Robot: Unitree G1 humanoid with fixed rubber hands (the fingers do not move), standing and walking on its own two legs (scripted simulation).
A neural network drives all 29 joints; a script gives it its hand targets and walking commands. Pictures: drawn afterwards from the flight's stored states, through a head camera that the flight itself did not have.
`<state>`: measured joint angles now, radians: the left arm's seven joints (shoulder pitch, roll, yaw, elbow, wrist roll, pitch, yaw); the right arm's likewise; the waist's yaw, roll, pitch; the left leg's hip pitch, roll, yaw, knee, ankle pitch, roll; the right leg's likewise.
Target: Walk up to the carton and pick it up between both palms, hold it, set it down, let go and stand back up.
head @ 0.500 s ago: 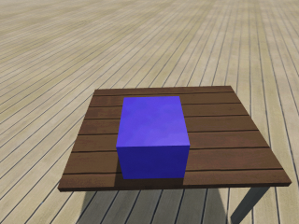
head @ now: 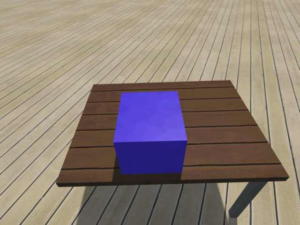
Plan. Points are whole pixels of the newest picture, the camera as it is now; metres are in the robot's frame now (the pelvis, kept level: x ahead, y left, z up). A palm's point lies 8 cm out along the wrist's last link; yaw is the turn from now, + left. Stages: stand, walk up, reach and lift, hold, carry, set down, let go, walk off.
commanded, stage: stand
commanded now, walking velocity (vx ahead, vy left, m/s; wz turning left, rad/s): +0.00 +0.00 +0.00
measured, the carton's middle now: (150, 131) +0.53 +0.01 -0.11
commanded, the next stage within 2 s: none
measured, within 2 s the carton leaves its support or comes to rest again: neither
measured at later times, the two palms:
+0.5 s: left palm out of the picture -0.04 +0.19 -0.15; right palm out of the picture -0.04 -0.21 -0.15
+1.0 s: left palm out of the picture -0.03 +0.18 -0.15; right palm out of the picture -0.02 -0.21 -0.15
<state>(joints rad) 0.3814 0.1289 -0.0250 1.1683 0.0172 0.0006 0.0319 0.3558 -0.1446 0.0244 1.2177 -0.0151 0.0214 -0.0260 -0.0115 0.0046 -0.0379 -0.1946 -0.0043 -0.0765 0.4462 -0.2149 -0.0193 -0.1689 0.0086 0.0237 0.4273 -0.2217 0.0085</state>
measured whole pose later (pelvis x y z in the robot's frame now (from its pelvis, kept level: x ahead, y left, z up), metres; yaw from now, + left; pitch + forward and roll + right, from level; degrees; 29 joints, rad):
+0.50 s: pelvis +0.01 -0.01 +0.00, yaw +0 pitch -2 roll +0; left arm 0.37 0.12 -0.02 1.17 0.01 0.00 0.03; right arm 0.34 -0.12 0.04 1.22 -0.01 0.01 -0.03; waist -0.01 0.00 -0.02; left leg -0.19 0.01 -0.09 0.46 -0.23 -0.03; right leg -0.16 0.02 0.01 0.44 -0.24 -0.01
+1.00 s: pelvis +0.02 -0.02 +0.00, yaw +1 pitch -2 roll +0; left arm 0.36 0.11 -0.01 1.18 0.01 -0.01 0.04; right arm 0.31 -0.11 0.04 1.23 -0.01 0.00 -0.04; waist 0.00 0.00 0.01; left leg -0.17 0.01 -0.10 0.45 -0.25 -0.04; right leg -0.14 0.03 0.00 0.43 -0.26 -0.02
